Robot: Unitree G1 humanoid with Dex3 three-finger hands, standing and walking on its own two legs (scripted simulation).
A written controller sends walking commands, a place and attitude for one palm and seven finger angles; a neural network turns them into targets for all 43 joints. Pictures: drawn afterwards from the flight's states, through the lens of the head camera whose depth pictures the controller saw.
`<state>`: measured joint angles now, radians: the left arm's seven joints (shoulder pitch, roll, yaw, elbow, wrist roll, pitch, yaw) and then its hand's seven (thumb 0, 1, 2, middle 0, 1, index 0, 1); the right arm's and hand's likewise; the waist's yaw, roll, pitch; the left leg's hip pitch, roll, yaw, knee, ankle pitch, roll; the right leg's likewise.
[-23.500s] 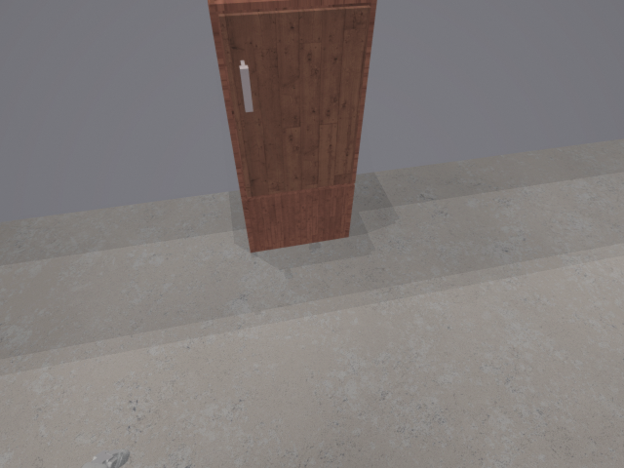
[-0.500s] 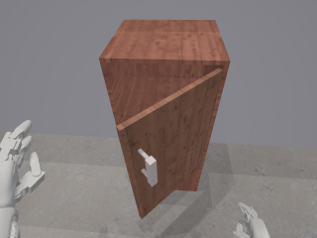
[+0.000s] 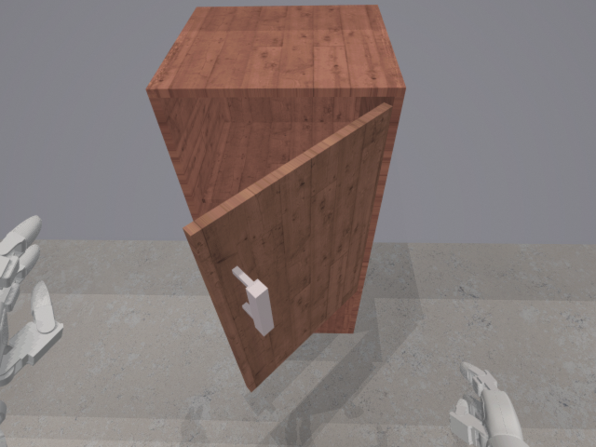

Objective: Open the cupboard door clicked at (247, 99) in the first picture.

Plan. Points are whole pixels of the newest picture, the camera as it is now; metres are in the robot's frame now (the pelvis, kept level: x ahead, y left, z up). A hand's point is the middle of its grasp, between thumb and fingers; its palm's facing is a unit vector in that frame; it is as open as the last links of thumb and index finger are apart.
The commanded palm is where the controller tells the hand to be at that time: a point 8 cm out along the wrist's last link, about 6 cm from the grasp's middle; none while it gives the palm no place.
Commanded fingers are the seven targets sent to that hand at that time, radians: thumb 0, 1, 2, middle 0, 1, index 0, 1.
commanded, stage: step back with the hand held close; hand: left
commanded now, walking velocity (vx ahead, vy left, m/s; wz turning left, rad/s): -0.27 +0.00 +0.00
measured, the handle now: (252, 300) +0.33 +0.10 -0.02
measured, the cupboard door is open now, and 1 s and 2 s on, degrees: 46 46 46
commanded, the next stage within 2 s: stop stepping back and stand still in 0.78 s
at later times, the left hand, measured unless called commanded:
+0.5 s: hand out of the picture +0.08 +0.33 +0.16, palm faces +0.47 -0.72 -0.51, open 7.4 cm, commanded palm +0.01 +0.36 +0.17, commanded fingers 0.00 0.90 0.90 -0.20 -0.30 -0.20 -0.30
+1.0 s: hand out of the picture -0.10 +0.36 +0.17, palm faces +0.48 -0.76 -0.43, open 7.4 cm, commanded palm -0.14 +0.40 +0.17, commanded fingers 0.00 0.90 0.90 -0.20 -0.30 -0.20 -0.30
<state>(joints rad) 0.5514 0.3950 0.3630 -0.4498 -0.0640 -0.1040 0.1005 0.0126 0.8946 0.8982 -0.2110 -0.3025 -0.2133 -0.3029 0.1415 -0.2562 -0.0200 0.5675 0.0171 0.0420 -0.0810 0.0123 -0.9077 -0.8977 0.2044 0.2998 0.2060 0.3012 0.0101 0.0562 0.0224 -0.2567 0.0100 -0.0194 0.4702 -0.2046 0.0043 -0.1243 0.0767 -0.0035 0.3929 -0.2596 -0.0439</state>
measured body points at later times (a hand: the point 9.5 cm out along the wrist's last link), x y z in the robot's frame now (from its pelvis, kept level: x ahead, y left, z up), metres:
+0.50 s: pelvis -0.10 +0.04 -0.01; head -0.08 +0.06 +0.44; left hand +0.05 +0.36 +0.18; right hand +0.08 -0.18 -0.09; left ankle +0.02 +0.12 -0.74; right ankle -0.14 -0.08 -0.74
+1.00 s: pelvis -0.26 +0.09 -0.04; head -0.26 +0.14 +0.41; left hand -0.13 +0.40 +0.19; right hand -0.03 -0.12 -0.08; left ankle -0.07 +0.15 -0.71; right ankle -0.29 -0.05 -0.75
